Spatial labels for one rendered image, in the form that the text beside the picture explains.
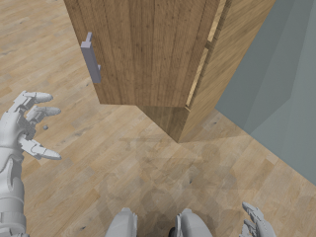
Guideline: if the robot left thigh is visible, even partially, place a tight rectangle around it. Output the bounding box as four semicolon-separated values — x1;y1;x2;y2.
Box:
104;211;137;237

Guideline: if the right robot hand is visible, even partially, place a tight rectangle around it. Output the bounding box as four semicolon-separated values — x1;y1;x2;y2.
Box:
239;201;277;237

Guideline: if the robot left shin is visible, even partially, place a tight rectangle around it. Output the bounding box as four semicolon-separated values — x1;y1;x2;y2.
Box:
121;207;131;212

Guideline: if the handle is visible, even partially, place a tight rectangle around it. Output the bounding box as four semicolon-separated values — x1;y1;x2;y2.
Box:
80;32;102;83

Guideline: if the robot left forearm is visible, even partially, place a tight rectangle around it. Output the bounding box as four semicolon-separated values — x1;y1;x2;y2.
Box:
0;146;27;237

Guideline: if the left robot hand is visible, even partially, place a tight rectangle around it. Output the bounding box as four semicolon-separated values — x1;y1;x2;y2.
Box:
0;90;62;160

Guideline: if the cupboard door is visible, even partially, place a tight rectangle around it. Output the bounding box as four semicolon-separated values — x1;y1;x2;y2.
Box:
63;0;220;108

